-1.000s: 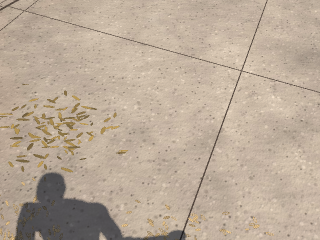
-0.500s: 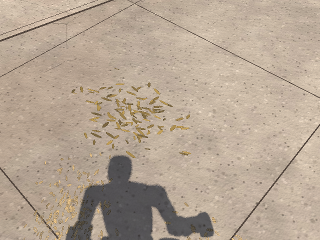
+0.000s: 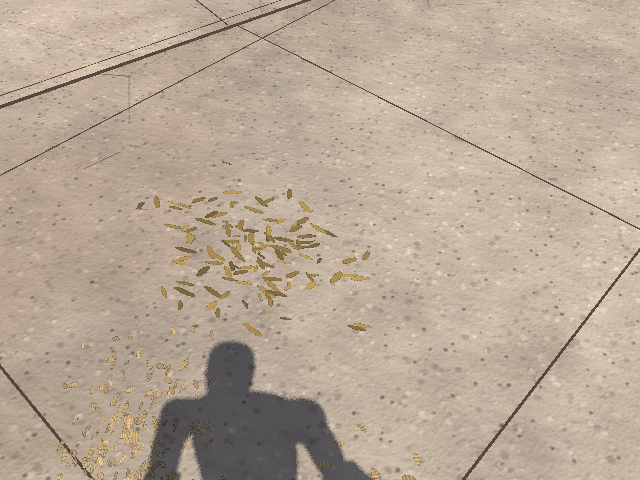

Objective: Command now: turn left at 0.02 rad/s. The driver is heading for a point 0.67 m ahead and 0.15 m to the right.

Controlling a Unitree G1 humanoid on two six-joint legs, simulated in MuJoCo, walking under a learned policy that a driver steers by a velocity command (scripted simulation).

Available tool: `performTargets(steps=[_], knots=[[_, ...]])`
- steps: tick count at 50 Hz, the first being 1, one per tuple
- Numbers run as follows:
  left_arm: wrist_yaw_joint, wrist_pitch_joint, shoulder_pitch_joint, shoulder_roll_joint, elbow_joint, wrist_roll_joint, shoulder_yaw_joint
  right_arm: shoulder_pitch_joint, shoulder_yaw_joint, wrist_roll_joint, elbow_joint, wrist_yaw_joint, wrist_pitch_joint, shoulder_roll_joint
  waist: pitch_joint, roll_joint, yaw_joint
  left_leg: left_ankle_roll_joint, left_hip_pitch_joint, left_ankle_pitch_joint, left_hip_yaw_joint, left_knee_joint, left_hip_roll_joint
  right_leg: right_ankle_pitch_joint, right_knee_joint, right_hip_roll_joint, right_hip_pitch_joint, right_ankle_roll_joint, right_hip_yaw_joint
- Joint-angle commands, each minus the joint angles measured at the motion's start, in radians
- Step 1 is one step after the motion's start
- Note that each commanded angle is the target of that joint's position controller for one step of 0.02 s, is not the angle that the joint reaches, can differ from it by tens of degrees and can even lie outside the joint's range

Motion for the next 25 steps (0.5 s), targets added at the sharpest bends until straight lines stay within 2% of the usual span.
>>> performTargets(steps=[1, 12, 25], knots=[[0.005, -0.009, 0.013, 0.108, -0.008, 0.0, 0.02, 0.004, -0.018, 0.0, -0.004, -0.005, -0.009, -0.098, 0.0, -0.019, -0.001, 0.029, -0.046, 0.12, -0.083, -0.073, 0.09, 0.096, -0.078, -0.092, 0.011, -0.031, 0.098], [0.01, -0.011, 0.018, 0.083, 0.076, -0.002, 0.008, 0.063, -0.006, -0.001, 0.095, -0.012, -0.009, -0.071, 0.016, -0.011, -0.005, 0.016, -0.054, 0.117, -0.072, -0.077, 0.092, 0.067, -0.092, -0.091, 0.001, -0.042, 0.105], [0.015, -0.016, 0.043, 0.043, 0.137, -0.002, 0.0, 0.108, 0.0, -0.001, 0.152, -0.019, -0.012, -0.027, 0.023, -0.01, -0.008, 0.011, -0.054, 0.131, -0.061, -0.067, 0.098, 0.087, -0.087, -0.084, -0.007, -0.045, 0.102]])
